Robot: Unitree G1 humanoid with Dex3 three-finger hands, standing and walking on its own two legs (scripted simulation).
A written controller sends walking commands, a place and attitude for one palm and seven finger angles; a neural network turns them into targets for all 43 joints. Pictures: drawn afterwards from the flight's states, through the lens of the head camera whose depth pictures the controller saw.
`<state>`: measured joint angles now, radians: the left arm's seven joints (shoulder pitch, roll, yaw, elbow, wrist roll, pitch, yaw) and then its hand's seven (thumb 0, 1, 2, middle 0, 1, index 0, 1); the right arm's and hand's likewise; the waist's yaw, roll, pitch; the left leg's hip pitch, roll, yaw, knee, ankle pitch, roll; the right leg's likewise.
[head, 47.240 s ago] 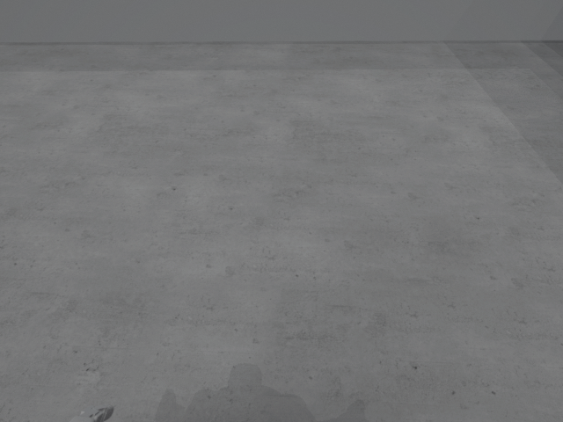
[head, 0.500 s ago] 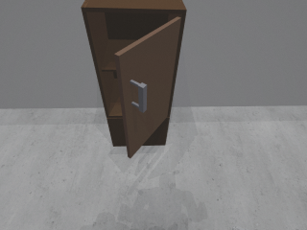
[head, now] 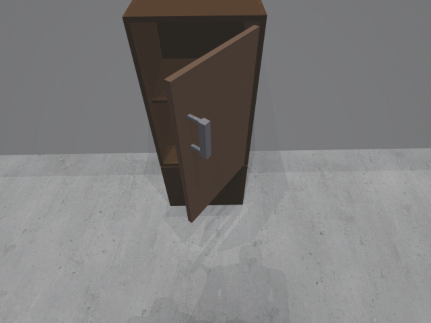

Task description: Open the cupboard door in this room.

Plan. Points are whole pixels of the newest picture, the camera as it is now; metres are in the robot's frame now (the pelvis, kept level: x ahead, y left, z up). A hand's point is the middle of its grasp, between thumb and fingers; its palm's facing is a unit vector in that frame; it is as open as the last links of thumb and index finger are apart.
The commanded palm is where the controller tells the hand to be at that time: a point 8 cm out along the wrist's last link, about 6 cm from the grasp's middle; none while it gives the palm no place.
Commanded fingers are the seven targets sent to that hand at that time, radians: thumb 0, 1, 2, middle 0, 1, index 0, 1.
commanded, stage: let the arm hang, fingers relaxed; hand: left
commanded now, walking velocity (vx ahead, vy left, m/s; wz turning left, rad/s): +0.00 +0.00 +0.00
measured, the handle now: (199, 136) +0.55 +0.08 +0.02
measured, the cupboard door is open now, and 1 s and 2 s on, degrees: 52 52 52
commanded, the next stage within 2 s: look to check the result in 0.34 s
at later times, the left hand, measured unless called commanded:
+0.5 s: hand out of the picture -0.01 +0.15 -0.17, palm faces +0.05 -0.98 -0.18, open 7.4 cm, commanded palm none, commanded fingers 0.00 0.90 0.90 -0.20 -0.30 -0.20 -0.30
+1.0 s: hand out of the picture +0.02 +0.13 -0.17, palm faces +0.05 -0.98 -0.18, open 7.4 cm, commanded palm none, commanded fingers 0.00 0.90 0.90 -0.20 -0.30 -0.20 -0.30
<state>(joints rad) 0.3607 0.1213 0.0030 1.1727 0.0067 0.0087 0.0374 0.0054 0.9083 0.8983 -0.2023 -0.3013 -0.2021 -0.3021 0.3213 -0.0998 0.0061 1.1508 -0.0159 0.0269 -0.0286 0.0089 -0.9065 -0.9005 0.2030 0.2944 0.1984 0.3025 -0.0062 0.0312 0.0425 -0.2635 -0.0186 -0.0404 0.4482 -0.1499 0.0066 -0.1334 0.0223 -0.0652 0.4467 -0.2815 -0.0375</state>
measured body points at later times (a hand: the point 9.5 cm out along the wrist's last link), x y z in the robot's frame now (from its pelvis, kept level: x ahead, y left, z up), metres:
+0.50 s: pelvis +0.02 -0.01 +0.00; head +0.03 -0.02 +0.45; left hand -0.01 +0.20 -0.16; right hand +0.00 -0.22 -0.17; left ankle +0.06 +0.11 -0.74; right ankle -0.02 -0.09 -0.74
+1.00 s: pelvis +0.04 -0.03 +0.00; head +0.05 -0.03 +0.45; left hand +0.02 +0.18 -0.16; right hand +0.03 -0.24 -0.16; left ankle +0.06 +0.11 -0.74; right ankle -0.02 -0.09 -0.74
